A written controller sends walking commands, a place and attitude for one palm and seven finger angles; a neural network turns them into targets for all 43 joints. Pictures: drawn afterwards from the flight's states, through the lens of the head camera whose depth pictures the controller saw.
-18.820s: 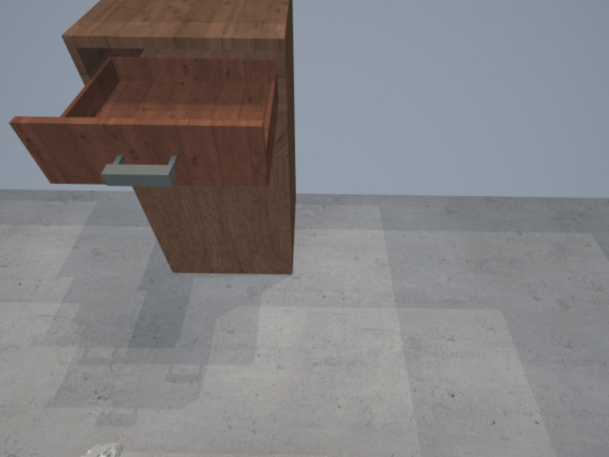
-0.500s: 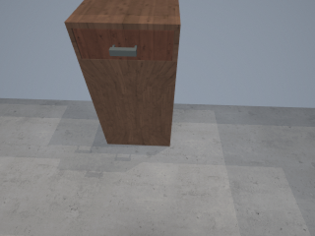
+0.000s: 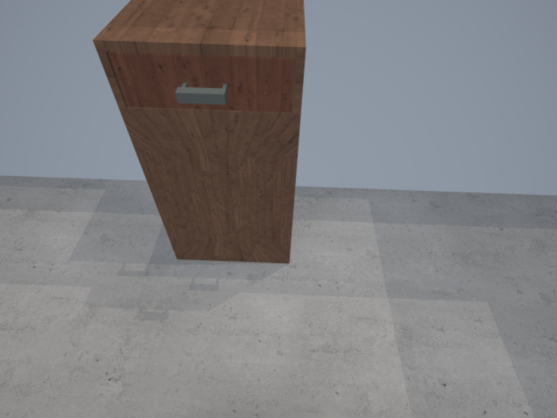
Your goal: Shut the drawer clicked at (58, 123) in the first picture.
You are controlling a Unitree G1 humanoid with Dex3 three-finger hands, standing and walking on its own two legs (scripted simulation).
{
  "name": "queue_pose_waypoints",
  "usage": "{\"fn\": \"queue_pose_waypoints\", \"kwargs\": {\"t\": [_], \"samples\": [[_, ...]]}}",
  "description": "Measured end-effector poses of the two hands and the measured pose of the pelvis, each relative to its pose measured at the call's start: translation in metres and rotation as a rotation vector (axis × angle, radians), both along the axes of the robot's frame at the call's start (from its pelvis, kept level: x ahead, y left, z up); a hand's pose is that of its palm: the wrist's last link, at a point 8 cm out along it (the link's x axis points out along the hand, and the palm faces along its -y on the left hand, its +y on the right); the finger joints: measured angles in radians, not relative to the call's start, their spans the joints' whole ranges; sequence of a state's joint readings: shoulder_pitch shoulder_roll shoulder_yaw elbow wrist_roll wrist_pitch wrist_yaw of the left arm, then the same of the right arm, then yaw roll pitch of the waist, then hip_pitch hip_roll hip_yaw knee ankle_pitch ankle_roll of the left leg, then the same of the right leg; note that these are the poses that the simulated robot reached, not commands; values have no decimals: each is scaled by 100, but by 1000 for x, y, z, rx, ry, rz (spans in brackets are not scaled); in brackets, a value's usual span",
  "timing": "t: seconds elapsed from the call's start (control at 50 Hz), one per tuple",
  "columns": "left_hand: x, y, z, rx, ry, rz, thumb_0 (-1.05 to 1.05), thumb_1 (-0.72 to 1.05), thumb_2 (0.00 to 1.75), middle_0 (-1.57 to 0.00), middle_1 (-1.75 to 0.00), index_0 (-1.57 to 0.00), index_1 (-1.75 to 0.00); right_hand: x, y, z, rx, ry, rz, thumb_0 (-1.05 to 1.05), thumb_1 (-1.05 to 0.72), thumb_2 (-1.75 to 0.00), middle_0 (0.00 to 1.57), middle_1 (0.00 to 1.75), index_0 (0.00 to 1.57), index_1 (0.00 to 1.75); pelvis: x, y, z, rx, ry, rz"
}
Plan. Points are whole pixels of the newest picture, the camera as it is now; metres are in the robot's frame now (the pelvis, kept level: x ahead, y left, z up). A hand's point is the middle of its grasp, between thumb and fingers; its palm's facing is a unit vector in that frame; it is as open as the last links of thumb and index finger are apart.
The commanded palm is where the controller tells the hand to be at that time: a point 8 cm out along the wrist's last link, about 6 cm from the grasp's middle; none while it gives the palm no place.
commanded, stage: look to check the result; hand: left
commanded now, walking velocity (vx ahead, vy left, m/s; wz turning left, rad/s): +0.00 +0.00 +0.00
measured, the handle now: (203, 91) +0.80 +0.22 +0.05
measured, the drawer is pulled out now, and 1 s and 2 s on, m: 0.00 0.00 0.00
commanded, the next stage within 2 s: stand and wait in 0.50 s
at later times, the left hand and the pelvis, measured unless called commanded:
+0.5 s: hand out of the picture -0.02 +0.16 -0.18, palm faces +0.05 -0.98 -0.17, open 7.4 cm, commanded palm none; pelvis +0.01 +0.00 +0.00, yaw -1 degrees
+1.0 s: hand out of the picture -0.02 +0.17 -0.17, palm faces +0.04 -0.98 -0.19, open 7.4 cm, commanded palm none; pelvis +0.01 +0.01 +0.00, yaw -1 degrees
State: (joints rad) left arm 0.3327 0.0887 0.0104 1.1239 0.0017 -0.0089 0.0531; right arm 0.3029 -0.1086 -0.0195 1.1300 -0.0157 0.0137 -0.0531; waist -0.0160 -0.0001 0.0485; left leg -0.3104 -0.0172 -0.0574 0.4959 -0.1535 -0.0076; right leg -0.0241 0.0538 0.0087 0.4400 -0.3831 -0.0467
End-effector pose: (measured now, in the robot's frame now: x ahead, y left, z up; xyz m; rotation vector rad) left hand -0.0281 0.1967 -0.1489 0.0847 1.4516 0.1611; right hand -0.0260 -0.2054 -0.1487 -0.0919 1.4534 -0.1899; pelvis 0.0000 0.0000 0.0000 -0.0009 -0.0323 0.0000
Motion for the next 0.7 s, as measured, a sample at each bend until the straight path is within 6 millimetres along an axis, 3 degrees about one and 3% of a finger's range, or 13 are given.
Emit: {"fn": "queue_pose_waypoints", "kwargs": {"t": [0.22, 0.44, 0.7], "samples": [[-7, 8, 4, 29, 55, 5, 0, 91, 90, -20, -30, -20, -30, 16, -6, -1, -10, -3, 9, 1, -91, -90, 20, 30, 20, 30, 9, -1, 0, 5, 2, -9], [1, 9, 4, 22, 40, -1, 0, 91, 90, -20, -30, -20, -30, 31, -12, 2, -28, -30, 18, 1, -92, -90, 20, 30, 20, 30, 13, 1, 1, 7, 0, -14], [12, 14, 3, 17, 11, -16, 0, 91, 90, -20, -30, -20, -30, 30, -8, 3, -29, -35, 16, 1, -92, -90, 20, 30, 20, 30, 12, 5, 2, 8, -1, -15]]}}
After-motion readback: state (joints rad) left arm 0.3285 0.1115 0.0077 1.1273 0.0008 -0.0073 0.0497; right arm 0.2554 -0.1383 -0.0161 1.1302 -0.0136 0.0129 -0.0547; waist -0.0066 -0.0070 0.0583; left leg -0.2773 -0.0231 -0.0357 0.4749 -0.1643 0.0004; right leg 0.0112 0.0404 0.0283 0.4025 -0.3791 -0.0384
